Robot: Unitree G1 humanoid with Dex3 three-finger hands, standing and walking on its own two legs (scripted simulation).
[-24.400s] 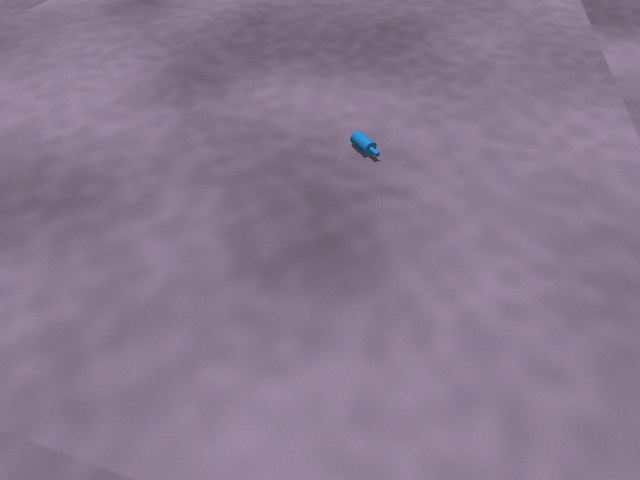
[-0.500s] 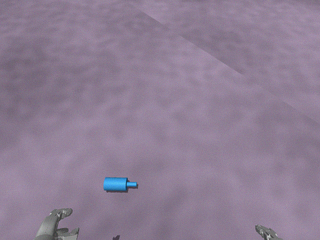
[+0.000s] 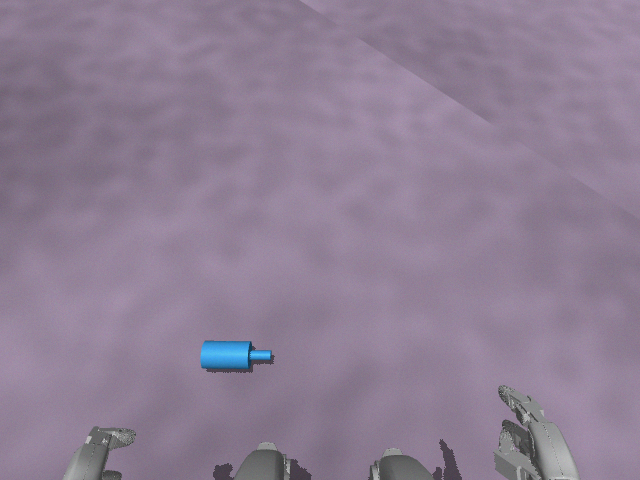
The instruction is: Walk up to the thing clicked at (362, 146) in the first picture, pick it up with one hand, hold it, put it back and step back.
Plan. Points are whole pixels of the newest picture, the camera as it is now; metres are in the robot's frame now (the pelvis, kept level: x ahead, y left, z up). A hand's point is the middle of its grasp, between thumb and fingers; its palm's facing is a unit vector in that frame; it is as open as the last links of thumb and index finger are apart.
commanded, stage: rise first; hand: left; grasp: from above
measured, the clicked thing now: (237, 354) +0.45 +0.24 -0.67
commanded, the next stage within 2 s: none
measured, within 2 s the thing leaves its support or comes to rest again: neither
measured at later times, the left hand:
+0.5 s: hand out of the picture +0.11 +0.26 -0.18, palm faces -0.19 -0.85 -0.50, open 14.1 cm
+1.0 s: hand (166, 424) +0.24 +0.30 -0.36, palm faces -0.45 -0.43 -0.78, open 13.8 cm
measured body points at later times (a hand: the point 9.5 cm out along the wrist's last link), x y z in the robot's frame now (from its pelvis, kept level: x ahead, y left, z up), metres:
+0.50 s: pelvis -0.02 +0.00 -0.05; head +0.09 +0.02 +0.39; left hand +0.12 +0.31 -0.14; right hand +0.16 -0.24 -0.13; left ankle +0.00 +0.13 -0.67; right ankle -0.01 -0.14 -0.67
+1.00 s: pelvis -0.08 +0.00 -0.22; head +0.13 +0.01 +0.18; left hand +0.26 +0.32 -0.32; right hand +0.10 -0.28 -0.35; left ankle +0.00 +0.13 -0.67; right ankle -0.01 -0.14 -0.67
